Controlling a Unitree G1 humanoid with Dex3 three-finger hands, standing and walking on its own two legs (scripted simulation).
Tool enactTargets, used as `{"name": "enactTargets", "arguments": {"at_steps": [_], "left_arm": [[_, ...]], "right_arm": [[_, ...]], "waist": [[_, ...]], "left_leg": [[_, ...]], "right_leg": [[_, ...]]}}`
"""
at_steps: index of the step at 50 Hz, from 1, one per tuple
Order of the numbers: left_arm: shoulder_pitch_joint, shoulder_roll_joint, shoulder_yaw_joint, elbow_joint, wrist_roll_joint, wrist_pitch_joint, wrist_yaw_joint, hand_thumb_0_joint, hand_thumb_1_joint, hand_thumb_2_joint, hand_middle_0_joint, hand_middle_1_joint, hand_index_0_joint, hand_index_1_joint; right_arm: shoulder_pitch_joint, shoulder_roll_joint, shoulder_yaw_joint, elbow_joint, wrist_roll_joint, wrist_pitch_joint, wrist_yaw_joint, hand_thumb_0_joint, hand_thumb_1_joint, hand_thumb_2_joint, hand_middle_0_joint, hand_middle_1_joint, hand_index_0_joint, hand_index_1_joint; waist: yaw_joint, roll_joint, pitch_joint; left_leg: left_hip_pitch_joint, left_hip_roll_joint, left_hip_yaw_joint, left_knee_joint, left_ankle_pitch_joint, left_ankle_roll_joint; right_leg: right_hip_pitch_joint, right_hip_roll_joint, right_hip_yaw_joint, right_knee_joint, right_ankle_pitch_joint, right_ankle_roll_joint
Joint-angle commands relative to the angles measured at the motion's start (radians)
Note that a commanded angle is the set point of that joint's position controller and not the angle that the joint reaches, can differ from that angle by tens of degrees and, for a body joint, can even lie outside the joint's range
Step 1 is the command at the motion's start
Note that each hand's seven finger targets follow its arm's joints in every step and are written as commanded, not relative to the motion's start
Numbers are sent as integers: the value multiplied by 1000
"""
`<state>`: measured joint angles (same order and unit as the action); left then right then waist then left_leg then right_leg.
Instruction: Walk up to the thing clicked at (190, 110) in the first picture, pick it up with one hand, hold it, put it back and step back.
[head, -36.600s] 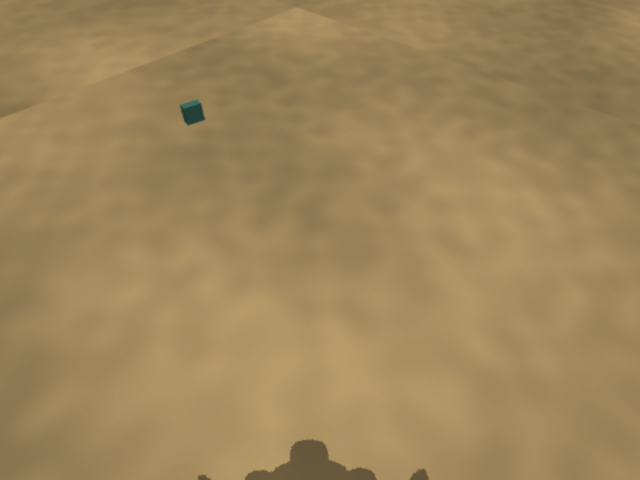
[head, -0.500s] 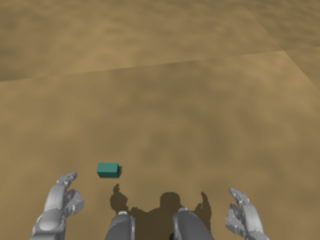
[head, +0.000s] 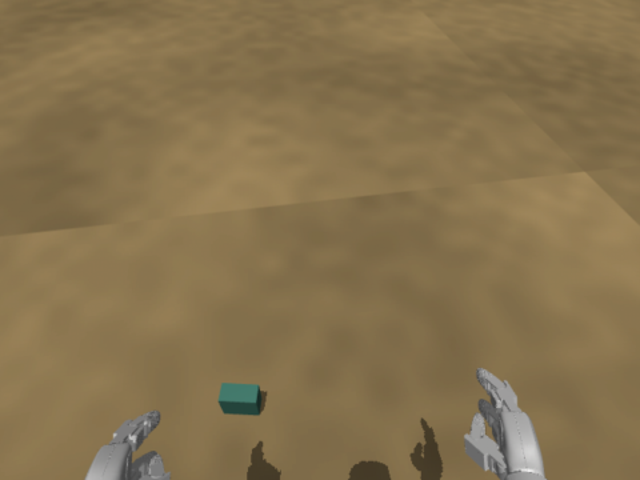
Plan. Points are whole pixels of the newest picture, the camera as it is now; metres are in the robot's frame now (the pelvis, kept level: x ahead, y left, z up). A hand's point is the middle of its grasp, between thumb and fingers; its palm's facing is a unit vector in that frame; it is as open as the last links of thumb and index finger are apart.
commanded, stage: home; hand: left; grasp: from above
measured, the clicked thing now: (241, 399) +0.47 +0.20 -0.66
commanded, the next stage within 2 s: stand in 1.80 s
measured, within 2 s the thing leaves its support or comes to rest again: neither
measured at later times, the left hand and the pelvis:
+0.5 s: hand out of the picture +0.16 +0.18 -0.05, palm faces +0.04 -0.98 -0.19, open 7.4 cm; pelvis -0.01 +0.01 +0.00, yaw -1 degrees
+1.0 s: hand out of the picture +0.15 +0.18 -0.05, palm faces +0.04 -0.98 -0.19, open 7.4 cm; pelvis -0.01 +0.00 +0.00, yaw +0 degrees
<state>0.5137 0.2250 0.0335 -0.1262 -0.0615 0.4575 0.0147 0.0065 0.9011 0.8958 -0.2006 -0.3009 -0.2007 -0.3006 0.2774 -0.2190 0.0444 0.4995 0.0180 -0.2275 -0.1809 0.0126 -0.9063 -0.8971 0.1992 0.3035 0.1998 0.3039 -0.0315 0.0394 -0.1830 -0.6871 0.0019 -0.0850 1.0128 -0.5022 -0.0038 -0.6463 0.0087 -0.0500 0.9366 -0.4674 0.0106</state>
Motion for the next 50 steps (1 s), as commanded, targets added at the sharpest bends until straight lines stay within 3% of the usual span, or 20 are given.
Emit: {"name": "enactTargets", "arguments": {"at_steps": [1, 6, 11, 28, 32, 47, 50], "left_arm": [[-53, 107, 57, -207, 12, -58, 9, 0, 900, 900, -200, -299, -200, -299], [-29, 110, 59, -200, 18, -59, 14, 0, 900, 900, -200, -299, -200, -299], [-41, 105, 53, -196, 14, -60, 17, 0, 900, 900, -200, -300, -200, -299], [-37, 103, 54, -195, 10, -55, 10, 0, 900, 900, -200, -300, -200, -300], [-43, 105, 55, -192, 11, -56, 9, 0, 900, 900, -200, -300, -200, -300], [-44, 109, 52, -195, 13, -56, 8, 0, 900, 900, -200, -300, -200, -300], [-36, 113, 65, -185, 11, -56, 9, 0, 900, 900, -200, -300, -200, -300]], "right_arm": [[-55, -121, -54, -142, -8, -60, -11, 0, -900, -900, 200, 300, 200, 300], [-54, -125, -57, -135, -10, -61, -9, 0, -900, -900, 200, 300, 200, 300], [-61, -126, -54, -136, -8, -60, -8, 0, -900, -900, 200, 300, 200, 300], [-47, -126, -59, -132, -9, -67, -9, 0, -901, -900, 200, 299, 200, 299], [-57, -129, -58, -133, -9, -70, -7, 0, -901, -900, 200, 299, 200, 299], [-48, -125, -60, -126, -11, -77, -12, 0, -900, -900, 200, 299, 200, 299], [-51, -125, -61, -131, -10, -76, -13, 0, -901, -900, 200, 299, 200, 299]], "waist": [[-15, -2, -41], [-13, 28, -59], [-6, 18, -31], [-12, 34, -55], [-4, 16, -12], [-15, 11, -50], [-12, 10, -33]], "left_leg": [[77, -18, 41, -156, 217, 23], [95, -12, 35, -160, 268, 17], [74, -7, 22, -183, 203, 17], [79, -2, 19, -178, 214, 12], [54, 3, 7, -196, 149, 14], [70, -10, 38, -157, 199, 20], [56, -11, 37, -165, 158, 21]], "right_leg": [[60, 10, -8, -162, 195, -8], [65, 14, -14, -141, 229, -14], [53, 18, -21, -147, 168, -15], [52, 19, -15, -136, 171, -18], [38, 18, -18, -143, 125, -13], [55, 13, -2, -153, 172, -10], [43, 12, -1, -159, 134, -9]]}}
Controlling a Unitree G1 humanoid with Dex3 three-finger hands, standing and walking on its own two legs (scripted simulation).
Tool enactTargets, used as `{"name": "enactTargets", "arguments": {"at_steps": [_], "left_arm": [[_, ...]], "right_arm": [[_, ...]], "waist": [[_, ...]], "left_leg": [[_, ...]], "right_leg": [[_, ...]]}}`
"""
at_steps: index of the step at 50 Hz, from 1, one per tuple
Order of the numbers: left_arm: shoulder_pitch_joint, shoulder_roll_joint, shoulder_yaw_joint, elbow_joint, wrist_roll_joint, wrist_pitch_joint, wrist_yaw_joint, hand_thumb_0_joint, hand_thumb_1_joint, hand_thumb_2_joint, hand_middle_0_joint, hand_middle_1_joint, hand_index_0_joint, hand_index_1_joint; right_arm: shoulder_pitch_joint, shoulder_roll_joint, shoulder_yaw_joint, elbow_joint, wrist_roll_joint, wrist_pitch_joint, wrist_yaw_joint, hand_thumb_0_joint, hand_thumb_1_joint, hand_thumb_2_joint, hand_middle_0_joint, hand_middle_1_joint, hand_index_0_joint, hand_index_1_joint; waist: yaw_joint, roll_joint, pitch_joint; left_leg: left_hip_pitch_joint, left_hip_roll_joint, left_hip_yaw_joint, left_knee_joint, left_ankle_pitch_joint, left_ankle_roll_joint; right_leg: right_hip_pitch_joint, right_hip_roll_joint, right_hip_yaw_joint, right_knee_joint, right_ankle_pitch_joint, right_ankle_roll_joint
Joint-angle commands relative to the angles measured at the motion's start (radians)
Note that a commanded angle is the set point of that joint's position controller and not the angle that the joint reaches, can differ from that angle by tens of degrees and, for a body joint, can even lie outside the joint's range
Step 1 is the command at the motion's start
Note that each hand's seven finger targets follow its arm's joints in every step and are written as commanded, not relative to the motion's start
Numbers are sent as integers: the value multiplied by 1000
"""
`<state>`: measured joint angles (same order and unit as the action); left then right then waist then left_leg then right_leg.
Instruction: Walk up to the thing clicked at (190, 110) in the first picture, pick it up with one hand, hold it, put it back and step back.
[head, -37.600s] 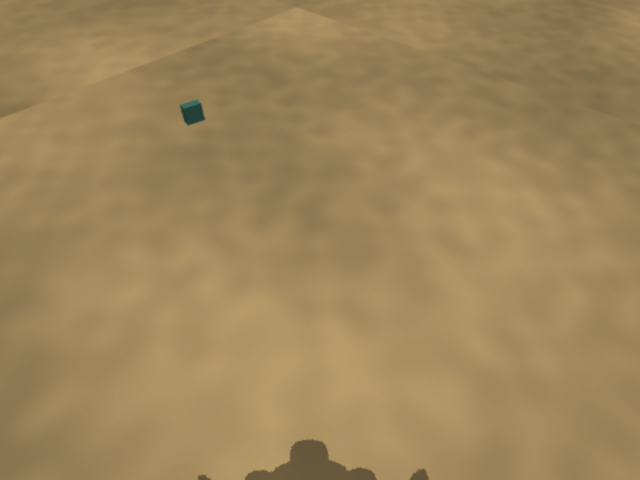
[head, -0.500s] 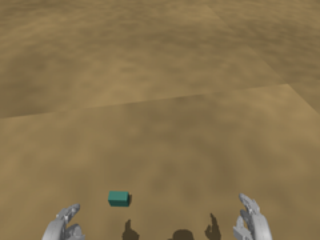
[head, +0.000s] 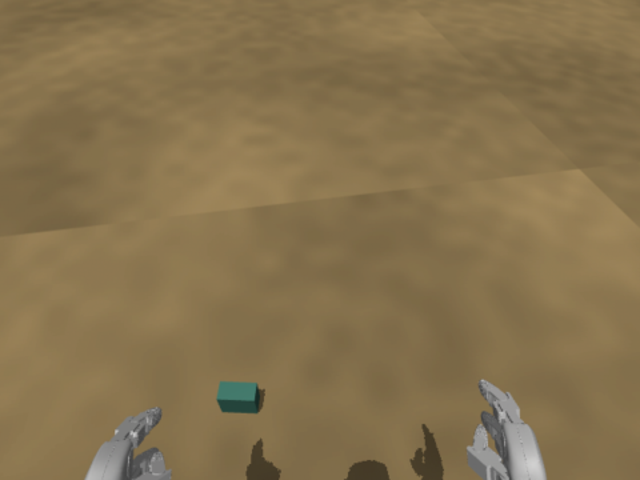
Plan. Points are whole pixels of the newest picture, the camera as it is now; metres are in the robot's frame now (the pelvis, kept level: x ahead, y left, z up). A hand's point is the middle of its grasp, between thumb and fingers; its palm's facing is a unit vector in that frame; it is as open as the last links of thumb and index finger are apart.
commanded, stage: home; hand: left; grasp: from above
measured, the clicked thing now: (239, 397) +0.47 +0.20 -0.66
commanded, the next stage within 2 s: stand in 0.80 s
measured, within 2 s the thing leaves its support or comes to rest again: neither
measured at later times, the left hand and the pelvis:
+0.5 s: hand (168, 469) +0.17 +0.18 -0.05, palm faces +0.04 -0.98 -0.19, open 7.4 cm; pelvis +0.01 +0.00 +0.00, yaw +0 degrees
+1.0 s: hand (156, 478) +0.17 +0.20 -0.08, palm faces +0.01 -0.96 -0.29, open 7.4 cm; pelvis +0.00 +0.00 +0.01, yaw +0 degrees
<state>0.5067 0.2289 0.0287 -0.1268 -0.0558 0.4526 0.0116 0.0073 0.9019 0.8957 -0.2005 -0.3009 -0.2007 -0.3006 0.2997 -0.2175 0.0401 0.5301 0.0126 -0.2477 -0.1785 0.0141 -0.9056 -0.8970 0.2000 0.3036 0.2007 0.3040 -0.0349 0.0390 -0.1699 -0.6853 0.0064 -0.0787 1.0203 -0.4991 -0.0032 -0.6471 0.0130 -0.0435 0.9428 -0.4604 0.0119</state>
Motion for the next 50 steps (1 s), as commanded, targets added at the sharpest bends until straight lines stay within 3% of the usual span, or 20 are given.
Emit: {"name": "enactTargets", "arguments": {"at_steps": [1, 2, 3, 4, 8, 12, 17, 20, 27, 34, 38, 41, 44, 45, 46, 47, 49, 50], "left_arm": [[-20, 108, 63, -176, 7, -48, 13, 0, 900, 900, -200, -300, -200, -300], [-41, 99, 46, -206, 9, -53, 12, 0, 900, 900, -200, -300, -200, -300], [-47, 112, 67, -206, 8, -56, 13, 0, 900, 900, -200, -300, -200, -300], [-23, 105, 60, -197, 5, -54, 12, 0, 900, 900, -200, -300, -200, -300], [-38, 108, 59, -205, 4, -56, 12, 0, 900, 900, -200, -300, -200, -300], [-9, 105, 64, -197, 2, -59, 13, 0, 900, 900, -200, -301, -200, -300], [-16, 106, 61, -191, 4, -59, 13, 0, 900, 900, -200, -301, -200, -300], [-6, 98, 53, -190, 2, -59, 11, 0, 900, 900, -200, -301, -200, -300], [-24, 106, 60, -191, 4, -61, 12, 0, 900, 900, -200, -301, -200, -300], [-11, 107, 62, -197, 4, -59, 14, 0, 900, 900, -200, -301, -200, -300], [-8, 113, 70, -197, 4, -62, 17, 0, 900, 900, -200, -301, -200, -300], [-22, 100, 47, -193, 6, -62, 15, 0, 900, 900, -200, -301, -200, -300], [-17, 100, 56, -198, 5, -59, 14, 0, 900, 900, -200, -301, -200, -300], [-306, 185, 61, 153, 122, -262, 53, 0, 900, 900, -200, -302, -200, -301], [-218, 195, 78, 321, 125, -328, 51, 0, 900, 900, -200, -300, -200, -301], [-221, 203, 69, 365, 123, -361, 45, 0, 900, 900, -200, -300, -200, -301], [-237, 217, 62, 457, 124, -401, 37, 0, 900, 900, -200, -300, -200, -301], [-269, 207, 62, 504, 116, -402, 33, 0, 900, 900, -200, -300, -200, -301]], "right_arm": [[-72, -129, -57, -159, -5, -57, -16, 0, -901, -900, 200, 299, 200, 299], [-82, -124, -54, -164, -4, -57, -14, 0, -901, -899, 200, 299, 200, 299], [-71, -129, -58, -157, -5, -58, -15, 0, -901, -900, 200, 299, 200, 299], [-79, -125, -56, -160, -2, -56, -15, 0, -901, -899, 200, 299, 200, 299], [-74, -129, -57, -156, -3, -57, -15, 0, -901, -899, 200, 299, 200, 299], [-61, -128, -62, -155, -4, -52, -13, 0, -901, -899, 199, 299, 200, 299], [-73, -133, -62, -157, -3, -48, -12, 0, -901, -899, 199, 299, 199, 299], [-61, -133, -65, -156, -4, -48, -11, 0, -901, -899, 199, 299, 199, 299], [-67, -128, -61, -164, -3, -41, -8, 0, -902, -899, 199, 299, 199, 299], [-65, -128, -63, -157, -5, -40, -9, 0, -901, -899, 199, 299, 199, 299], [-62, -127, -64, -164, -3, -35, -8, 0, -902, -899, 199, 299, 199, 299], [-68, -128, -62, -162, -4, -34, -5, 0, -901, -899, 199, 299, 199, 299], [-69, -127, -64, -168, -3, -35, -6, 0, -901, -899, 199, 299, 199, 299], [-150, -232, -101, 93, -132, 70, 54, 0, -902, -899, 199, 299, 199, 299], [-146, -240, -120, 96, -133, 109, 79, 0, -900, -900, 200, 300, 200, 300], [-136, -254, -119, 68, -141, 128, 95, 0, -900, -900, 200, 300, 200, 300], [-131, -229, -122, 123, -97, 141, 124, 0, -900, -900, 200, 300, 200, 300], [-128, -209, -115, 138, -77, 148, 138, 0, -900, -900, 200, 300, 200, 300]], "waist": [[-6, 4, -49], [-8, 12, -35], [-10, 22, -57], [0, 8, -37], [-7, 21, -52], [-7, 20, -90], [-5, 7, -56], [-11, 19, -88], [-10, -2, -61], [-5, 36, -71], [-7, -1, -96], [-11, 20, -52], [-8, 29, -71], [76, -29, 167], [67, -58, 87], [43, -58, 79], [55, -44, 12], [58, -69, 33]], "left_leg": [[60, -12, 28, -179, 161, 19], [52, -13, 29, -180, 148, 20], [67, -12, 28, -177, 166, 18], [55, -12, 28, -178, 162, 19], [68, -9, 23, -181, 167, 18], [85, -8, 20, -163, 274, 13], [72, -5, 15, -179, 224, 14], [95, -3, 15, -171, 292, 10], [66, -12, 22, -164, 227, 20], [85, -6, 16, -171, 262, 11], [85, -12, 25, -149, 302, 17], [76, -8, 19, -166, 256, 14], [83, -5, 13, -178, 239, 12], [117, 39, -27, -265, 418, 58], [176, 29, -5, -270, 401, 68], [195, 19, -25, -264, 385, 67], [283, 16, -19, -288, 411, 68], [285, 5, -8, -313, 360, 61]], "right_leg": [[47, 10, -10, -160, 130, -12], [41, 9, -11, -166, 122, -11], [46, 10, -10, -157, 135, -14], [46, 9, -12, -162, 131, -12], [42, 12, -12, -155, 135, -14], [66, 13, -17, -132, 221, -17], [52, 13, -16, -140, 178, -17], [63, 15, -19, -124, 227, -20], [61, 10, -12, -150, 193, -13], [59, 12, -17, -132, 210, -18], [82, 10, -13, -136, 260, -15], [52, 12, -17, -137, 213, -16], [52, 13, -18, -132, 191, -19], [219, -64, 82, -184, 213, -62], [245, -73, 121, -209, 189, -90], [227, -72, 155, -229, 228, -102], [314, -98, 154, -219, 338, -89], [307, -105, 154, -246, 284, -81]]}}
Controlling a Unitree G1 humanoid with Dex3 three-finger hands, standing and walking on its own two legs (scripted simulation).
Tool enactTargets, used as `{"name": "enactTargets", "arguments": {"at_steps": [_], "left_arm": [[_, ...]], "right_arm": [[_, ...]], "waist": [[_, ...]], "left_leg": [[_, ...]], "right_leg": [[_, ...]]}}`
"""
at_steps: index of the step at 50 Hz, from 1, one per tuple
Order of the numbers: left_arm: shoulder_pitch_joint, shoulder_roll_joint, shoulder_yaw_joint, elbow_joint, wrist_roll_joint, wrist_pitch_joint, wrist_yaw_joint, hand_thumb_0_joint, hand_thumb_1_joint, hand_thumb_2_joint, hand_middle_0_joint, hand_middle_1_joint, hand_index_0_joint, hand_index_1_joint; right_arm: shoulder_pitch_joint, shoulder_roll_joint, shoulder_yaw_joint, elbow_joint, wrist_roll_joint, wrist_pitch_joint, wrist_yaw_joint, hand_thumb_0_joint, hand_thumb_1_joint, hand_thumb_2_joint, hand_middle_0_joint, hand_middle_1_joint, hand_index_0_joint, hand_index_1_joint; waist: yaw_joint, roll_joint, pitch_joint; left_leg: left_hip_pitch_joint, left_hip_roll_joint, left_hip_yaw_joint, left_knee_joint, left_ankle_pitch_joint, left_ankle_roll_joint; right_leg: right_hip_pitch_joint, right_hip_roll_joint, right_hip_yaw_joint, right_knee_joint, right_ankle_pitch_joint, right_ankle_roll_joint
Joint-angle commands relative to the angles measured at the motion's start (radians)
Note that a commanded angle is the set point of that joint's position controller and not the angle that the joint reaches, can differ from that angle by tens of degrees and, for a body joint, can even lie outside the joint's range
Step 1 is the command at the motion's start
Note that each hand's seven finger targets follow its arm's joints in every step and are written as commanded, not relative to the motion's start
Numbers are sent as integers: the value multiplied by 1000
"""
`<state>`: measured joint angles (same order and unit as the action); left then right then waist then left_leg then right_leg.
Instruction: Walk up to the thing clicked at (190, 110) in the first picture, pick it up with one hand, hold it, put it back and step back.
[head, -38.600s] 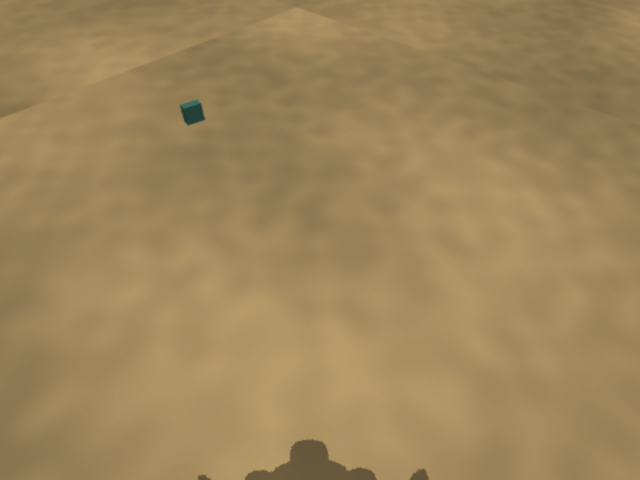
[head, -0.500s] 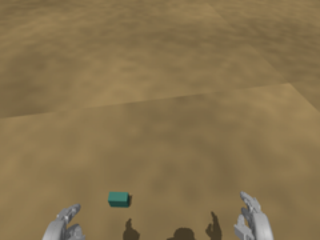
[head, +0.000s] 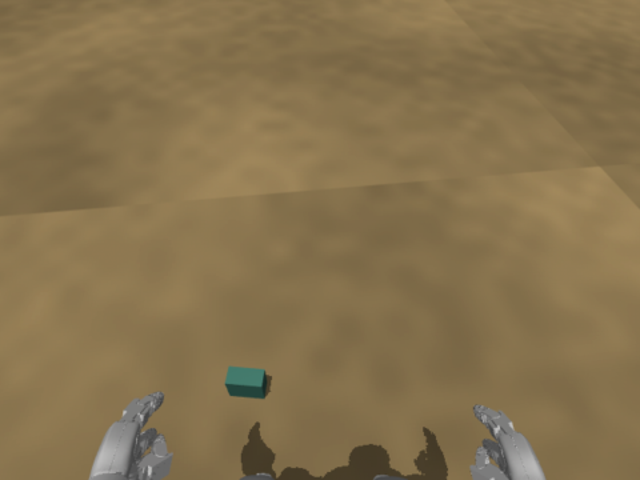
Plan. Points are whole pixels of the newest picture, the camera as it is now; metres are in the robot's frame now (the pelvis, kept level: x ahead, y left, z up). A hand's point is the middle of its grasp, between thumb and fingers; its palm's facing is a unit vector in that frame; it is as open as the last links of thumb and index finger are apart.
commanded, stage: stand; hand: left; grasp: from above
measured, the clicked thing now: (247, 382) +0.47 +0.20 -0.68
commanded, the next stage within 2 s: none
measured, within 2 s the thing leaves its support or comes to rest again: neither
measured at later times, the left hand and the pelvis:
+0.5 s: hand out of the picture +0.03 +0.24 -0.12, palm faces +0.05 -0.95 -0.31, open 7.4 cm; pelvis +0.00 +0.01 +0.05, yaw +0 degrees
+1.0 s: hand out of the picture +0.04 +0.24 -0.11, palm faces +0.03 -0.94 -0.33, open 7.4 cm; pelvis -0.01 +0.00 +0.05, yaw +0 degrees
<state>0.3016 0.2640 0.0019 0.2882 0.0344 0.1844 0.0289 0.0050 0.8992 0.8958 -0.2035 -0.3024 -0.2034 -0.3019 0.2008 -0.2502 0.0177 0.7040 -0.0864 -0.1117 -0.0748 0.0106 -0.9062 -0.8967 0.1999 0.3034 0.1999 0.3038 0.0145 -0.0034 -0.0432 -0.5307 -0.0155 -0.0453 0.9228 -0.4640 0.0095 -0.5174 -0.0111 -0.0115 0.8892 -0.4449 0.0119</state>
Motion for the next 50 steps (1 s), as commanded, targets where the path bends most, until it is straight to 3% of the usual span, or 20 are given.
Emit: {"name": "enactTargets", "arguments": {"at_steps": [1, 3, 7, 10, 13, 15, 17, 20, 22, 30, 32, 38, 44, 48, 50], "left_arm": [[-80, 173, 91, 130, 17, -138, 15, 0, 900, 900, -200, -300, -200, -301], [-93, 175, 89, 229, 13, -154, 17, 0, 900, 900, -200, -300, -200, -301], [-138, 165, 90, 368, 9, -176, 17, 0, 900, 900, -200, -300, -200, -301], [-129, 157, 87, 462, 4, -186, 15, 0, 900, 900, -200, -300, -200, -301], [-116, 156, 83, 547, 0, -189, 14, 0, 900, 900, -200, -300, -200, -301], [-132, 171, 84, 589, 1, -192, 16, 0, 900, 900, -200, -300, -200, -301], [-133, 178, 83, 624, -2, -195, 17, 0, 900, 900, -200, -300, -200, -301], [-136, 178, 77, 676, -3, -191, 17, 0, 900, 900, -200, -300, -200, -301], [-127, 184, 74, 707, -1, -192, 17, 0, 900, 900, -200, -300, -200, -301], [-133, 189, 67, 770, -3, -194, 15, 0, 900, 900, -200, -300, -200, -301], [-143, 197, 68, 775, -4, -196, 16, 0, 900, 900, -200, -300, -200, -301], [-149, 207, 64, 792, -4, -203, 16, 0, 900, 900, -200, -300, -200, -301], [-167, 217, 64, 800, -8, -201, 11, 0, 900, 900, -200, -300, -200, -301], [-174, 220, 61, 806, -10, -204, 9, 0, 900, 900, -200, -300, -200, -301], [-187, 232, 64, 806, -11, -204, 6, 0, 900, 900, -200, -300, -200, -301]], "right_arm": [[-46, -181, -97, -25, 29, 16, 41, 0, -900, -900, 200, 300, 200, 300], [-54, -170, -101, 21, 37, 28, 51, 0, -900, -900, 200, 300, 200, 300], [-54, -175, -101, 87, 27, 52, 52, 0, -900, -900, 200, 300, 200, 300], [-57, -187, -102, 128, 32, 57, 47, 0, -900, -900, 200, 300, 200, 300], [-62, -196, -100, 174, 38, 63, 41, 0, -900, -900, 200, 300, 200, 300], [-56, -203, -100, 201, 43, 73, 38, 0, -900, -900, 200, 300, 200, 300], [-52, -205, -100, 225, 48, 76, 36, 0, -900, -900, 200, 300, 200, 300], [-53, -213, -100, 261, 51, 84, 35, 0, -900, -900, 200, 300, 200, 300], [-64, -213, -100, 274, 53, 86, 36, 0, -900, -900, 200, 300, 200, 300], [-56, -215, -95, 322, 56, 89, 39, 0, -900, -900, 200, 300, 200, 300], [-58, -215, -93, 329, 57, 89, 39, 0, -900, -900, 200, 300, 200, 300], [-75, -217, -87, 341, 61, 91, 45, 0, -900, -900, 200, 300, 200, 300], [-80, -231, -82, 356, 61, 94, 46, 0, -900, -900, 200, 300, 200, 300], [-88, -232, -78, 359, 63, 93, 49, 0, -900, -900, 200, 300, 200, 300], [-75, -236, -76, 364, 62, 93, 49, 0, -900, -900, 200, 300, 200, 300]], "waist": [[12, -27, -69], [16, -33, -73], [8, 33, 5], [13, 46, -2], [15, 55, 23], [3, 43, 50], [1, 33, 36], [3, 42, 85], [5, 23, 91], [1, 27, 108], [0, 14, 95], [-1, -1, 98], [0, 18, 109], [-1, -1, 108], [-7, 12, 111]], "left_leg": [[145, 27, -48, -228, 299, 45], [180, 31, -54, -255, 313, 47], [203, 51, -90, -377, 227, 51], [244, 70, -109, -440, 303, 44], [302, 84, -119, -502, 330, 36], [294, 78, -113, -536, 286, 33], [357, 82, -102, -544, 357, 30], [331, 85, -114, -601, 253, 25], [346, 84, -108, -608, 274, 24], [375, 91, -106, -650, 254, 18], [384, 91, -97, -645, 307, 18], [412, 92, -88, -634, 339, 16], [390, 97, -86, -653, 266, 15], [392, 101, -84, -645, 309, 17], [375, 102, -84, -658, 270, 17]], "right_leg": [[162, -79, 122, -224, 243, -70], [203, -86, 116, -263, 270, -61], [212, -73, 94, -322, 186, -41], [291, -65, 75, -353, 266, -31], [320, -66, 70, -407, 286, -27], [347, -73, 73, -447, 277, -27], [361, -81, 77, -466, 318, -29], [376, -77, 72, -499, 261, -22], [383, -83, 75, -520, 269, -23], [389, -90, 79, -558, 267, -20], [405, -98, 82, -567, 293, -19], [396, -102, 89, -602, 291, -16], [400, -100, 94, -613, 250, -19], [405, -104, 97, -621, 252, -20], [409, -104, 100, -621, 245, -21]]}}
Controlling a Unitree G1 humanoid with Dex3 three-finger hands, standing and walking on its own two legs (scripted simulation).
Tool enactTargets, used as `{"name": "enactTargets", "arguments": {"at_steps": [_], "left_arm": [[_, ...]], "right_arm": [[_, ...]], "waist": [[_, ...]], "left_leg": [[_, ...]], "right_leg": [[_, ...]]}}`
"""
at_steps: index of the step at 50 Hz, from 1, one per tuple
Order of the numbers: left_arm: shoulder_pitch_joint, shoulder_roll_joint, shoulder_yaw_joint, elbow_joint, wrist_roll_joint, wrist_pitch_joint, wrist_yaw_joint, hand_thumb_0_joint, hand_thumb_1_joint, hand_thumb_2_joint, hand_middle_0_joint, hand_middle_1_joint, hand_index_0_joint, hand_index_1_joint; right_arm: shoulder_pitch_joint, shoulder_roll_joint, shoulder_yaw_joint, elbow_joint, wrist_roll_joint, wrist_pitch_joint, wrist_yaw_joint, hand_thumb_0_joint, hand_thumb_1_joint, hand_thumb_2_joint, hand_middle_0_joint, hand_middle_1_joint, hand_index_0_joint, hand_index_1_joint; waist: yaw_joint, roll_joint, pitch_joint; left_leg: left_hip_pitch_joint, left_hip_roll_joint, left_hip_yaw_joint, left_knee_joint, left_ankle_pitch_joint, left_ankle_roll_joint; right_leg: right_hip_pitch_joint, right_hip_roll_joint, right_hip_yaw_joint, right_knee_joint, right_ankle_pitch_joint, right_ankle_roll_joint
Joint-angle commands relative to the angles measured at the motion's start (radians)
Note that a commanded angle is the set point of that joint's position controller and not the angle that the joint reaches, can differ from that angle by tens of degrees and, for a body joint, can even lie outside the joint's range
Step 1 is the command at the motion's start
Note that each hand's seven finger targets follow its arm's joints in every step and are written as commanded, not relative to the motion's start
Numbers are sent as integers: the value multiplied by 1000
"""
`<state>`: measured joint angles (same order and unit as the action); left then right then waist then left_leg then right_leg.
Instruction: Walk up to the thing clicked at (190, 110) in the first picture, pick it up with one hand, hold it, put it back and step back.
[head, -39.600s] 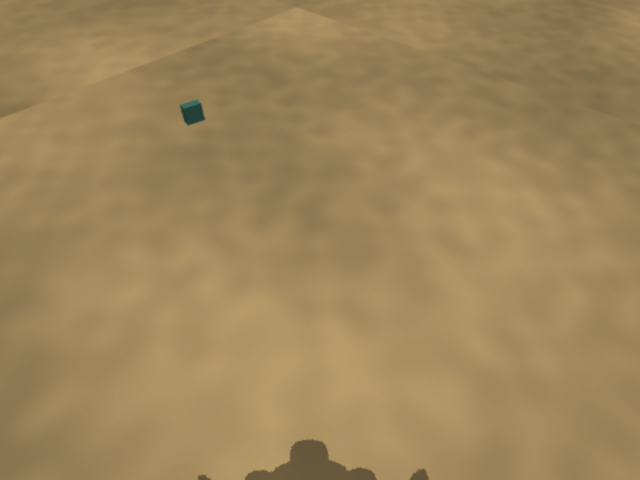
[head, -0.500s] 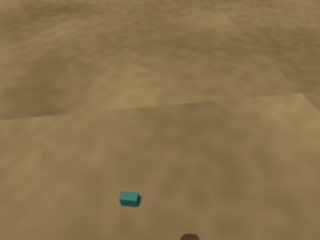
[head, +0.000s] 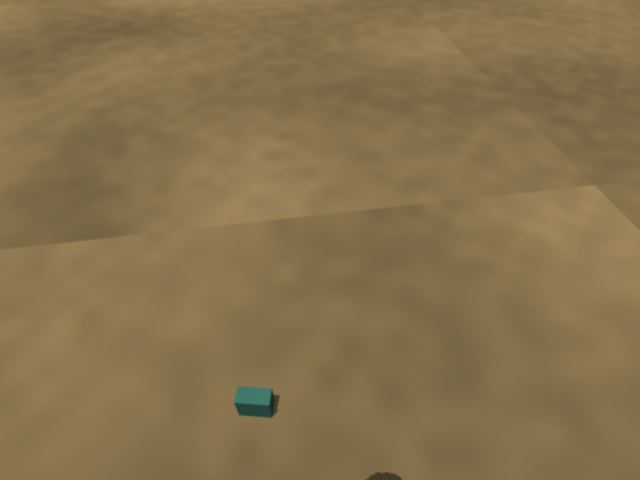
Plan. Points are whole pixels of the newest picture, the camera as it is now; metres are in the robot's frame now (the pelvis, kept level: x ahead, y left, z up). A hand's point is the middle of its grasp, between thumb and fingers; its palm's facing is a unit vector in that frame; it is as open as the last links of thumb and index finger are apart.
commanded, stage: stand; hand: left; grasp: from above
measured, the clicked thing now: (255, 402) +0.48 +0.20 -0.73
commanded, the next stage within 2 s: step back in 1.42 s
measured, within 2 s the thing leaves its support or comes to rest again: neither
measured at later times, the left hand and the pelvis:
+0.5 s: hand out of the picture +0.07 +0.23 -0.16, palm faces +0.02 -0.94 -0.33, open 7.4 cm; pelvis +0.01 -0.01 +0.00, yaw +0 degrees
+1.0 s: hand out of the picture +0.08 +0.23 -0.16, palm faces +0.00 -0.94 -0.33, open 7.4 cm; pelvis +0.01 -0.02 +0.00, yaw +0 degrees
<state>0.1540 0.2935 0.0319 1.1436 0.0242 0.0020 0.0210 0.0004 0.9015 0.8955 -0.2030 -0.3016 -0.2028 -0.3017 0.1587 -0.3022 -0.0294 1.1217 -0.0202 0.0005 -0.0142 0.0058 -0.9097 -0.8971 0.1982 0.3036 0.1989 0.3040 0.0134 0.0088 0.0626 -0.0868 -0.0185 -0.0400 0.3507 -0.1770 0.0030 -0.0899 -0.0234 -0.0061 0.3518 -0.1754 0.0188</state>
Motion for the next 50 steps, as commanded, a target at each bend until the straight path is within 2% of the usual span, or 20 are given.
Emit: {"name": "enactTargets", "arguments": {"at_steps": [1, 2, 5, 7, 9, 10, 13, 21, 22, 26, 28, 30, 31, 33, 34, 39, 41, 44, 48, 50], "left_arm": [[-40, 204, 35, -51, -1, -21, 14, 0, 900, 900, -200, -300, -200, -301], [-33, 199, 32, -46, -1, -21, 13, 0, 900, 900, -200, -300, -200, -301], [-56, 212, 37, -50, -5, -24, 13, 0, 900, 900, -200, -300, -200, -301], [-46, 206, 34, -41, -5, -22, 11, 0, 900, 900, -200, -300, -200, -301], [-57, 206, 33, -46, -5, -24, 10, 0, 900, 900, -200, -300, -200, -301], [-57, 206, 32, -45, -6, -24, 9, 0, 900, 900, -200, -300, -200, -301], [-64, 214, 34, -44, -5, -26, 9, 0, 900, 900, -200, -300, -200, -301], [-65, 215, 30, -41, -6, -24, 3, 0, 900, 900, -200, -300, -200, -301], [-66, 214, 30, -40, -7, -22, 2, 0, 900, 900, -200, -300, -200, -301], [-75, 220, 30, -49, -8, -27, 2, 0, 900, 900, -200, -300, -200, -301], [-73, 220, 30, -46, -9, -26, 3, 0, 900, 900, -200, -300, -200, -301], [-81, 225, 31, -47, -11, -29, 3, 0, 900, 900, -200, -300, -200, -301], [-79, 230, 30, -48, -12, -29, 2, 0, 900, 900, -200, -300, -200, -301], [-74, 225, 29, -47, -10, -28, 0, 0, 900, 900, -200, -300, -200, -301], [-89, 233, 30, -54, -9, -29, 1, 0, 900, 900, -200, -300, -200, -301], [-79, 232, 25, -54, -9, -31, -1, 0, 900, 900, -200, -300, -200, -301], [-80, 235, 27, -57, -9, -32, 0, 0, 900, 900, -200, -300, -200, -301], [-83, 238, 25, -59, -11, -34, -1, 0, 900, 900, -200, -300, -200, -301], [-81, 243, 25, -63, -11, -35, -1, 0, 900, 900, -200, -300, -200, -300], [-85, 245, 26, -65, -11, -35, -2, 0, 900, 900, -200, -300, -200, -300]], "right_arm": [[-39, -187, -29, -54, -3, -20, -11, 0, -900, -900, 200, 300, 200, 300], [-49, -190, -30, -55, -1, -20, -11, 0, -900, -900, 200, 300, 200, 300], [-43, -189, -27, -52, -2, -23, -13, 0, -900, -900, 200, 300, 200, 300], [-47, -194, -25, -49, 0, -23, -12, 0, -900, -900, 200, 300, 200, 300], [-49, -199, -25, -50, 1, -25, -12, 0, -900, -900, 200, 300, 200, 300], [-46, -199, -23, -47, 1, -25, -11, 0, -900, -900, 200, 300, 200, 300], [-48, -200, -21, -45, 1, -25, -12, 0, -900, -900, 200, 300, 200, 300], [-55, -209, -19, -40, 3, -27, -10, 0, -900, -900, 200, 300, 200, 300], [-55, -212, -19, -37, 2, -27, -11, 0, -900, -900, 200, 300, 200, 300], [-66, -213, -18, -42, 2, -31, -9, 0, -900, -900, 200, 300, 200, 300], [-60, -216, -17, -37, 3, -29, -10, 0, -900, -900, 200, 300, 200, 300], [-58, -217, -18, -38, 4, -28, -10, 0, -900, -900, 200, 300, 200, 300], [-56, -212, -15, -35, 3, -28, -9, 0, -900, -900, 200, 300, 200, 300], [-66, -216, -14, -36, 4, -28, -8, 0, -900, -900, 200, 300, 200, 300], [-67, -219, -16, -40, 2, -28, -8, 0, -900, -900, 200, 300, 200, 300], [-65, -223, -15, -35, 5, -27, -5, 0, -900, -900, 200, 300, 200, 300], [-73, -225, -18, -39, 4, -27, -5, 0, -900, -900, 200, 300, 200, 300], [-62, -223, -15, -35, 4, -25, -4, 0, -900, -900, 200, 300, 200, 300], [-69, -228, -18, -39, 4, -24, -2, 0, -900, -900, 200, 300, 200, 300], [-70, -229, -17, -41, 4, -27, -3, 0, -900, -900, 200, 300, 200, 300]], "waist": [[-3, 4, 6], [1, -5, 9], [-6, 0, -35], [-3, -4, -4], [-6, -1, -25], [-6, -1, -16], [-8, -6, -34], [-5, -14, -23], [-7, -3, -18], [-7, 7, -61], [-9, -3, -44], [-14, -14, -58], [-12, -20, -52], [-6, -2, -29], [-12, -3, -57], [-10, -6, -41], [-10, -3, -61], [-13, -9, -42], [-11, -9, -50], [-14, 7, -66]], "left_leg": [[-74, 102, -90, -85, -15, 23], [-58, 106, -93, -82, -6, 23], [-36, 112, -84, -76, 61, 22], [-43, 110, -86, -86, 30, 21], [-30, 115, -84, -80, 74, 21], [-37, 116, -86, -81, 60, 20], [-27, 119, -83, -76, 91, 21], [-27, 123, -82, -85, 72, 17], [-30, 122, -80, -88, 41, 16], [-7, 128, -76, -79, 124, 17], [-16, 128, -78, -85, 106, 17], [-4, 128, -73, -81, 120, 18], [1, 129, -74, -84, 124, 15], [-20, 127, -77, -86, 71, 16], [-9, 130, -72, -83, 102, 16], [-15, 129, -74, -84, 87, 12], [-3, 131, -70, -76, 114, 15], [-23, 127, -69, -82, 70, 14], [-17, 129, -69, -81, 76, 15], [-7, 133, -68, -79, 113, 13]], "right_leg": [[-16, -91, 94, -85, -27, -28], [-29, -90, 93, -85, -38, -29], [1, -98, 97, -74, 49, -33], [-23, -91, 94, -83, 9, -30], [-11, -94, 94, -79, 36, -33], [-16, -91, 92, -84, 17, -30], [1, -96, 93, -78, 66, -32], [-15, -94, 98, -89, 29, -35], [-25, -91, 99, -90, 14, -35], [2, -97, 97, -74, 105, -37], [-5, -94, 94, -77, 90, -33], [4, -101, 99, -76, 118, -35], [-8, -98, 97, -76, 109, -36], [-16, -96, 101, -91, 54, -34], [-2, -102, 102, -82, 85, -37], [-19, -94, 99, -93, 61, -35], [-6, -100, 102, -87, 103, -37], [-15, -98, 108, -98, 61, -36], [-11, -97, 107, -98, 66, -37], [0, -99, 104, -83, 113, -41]]}}
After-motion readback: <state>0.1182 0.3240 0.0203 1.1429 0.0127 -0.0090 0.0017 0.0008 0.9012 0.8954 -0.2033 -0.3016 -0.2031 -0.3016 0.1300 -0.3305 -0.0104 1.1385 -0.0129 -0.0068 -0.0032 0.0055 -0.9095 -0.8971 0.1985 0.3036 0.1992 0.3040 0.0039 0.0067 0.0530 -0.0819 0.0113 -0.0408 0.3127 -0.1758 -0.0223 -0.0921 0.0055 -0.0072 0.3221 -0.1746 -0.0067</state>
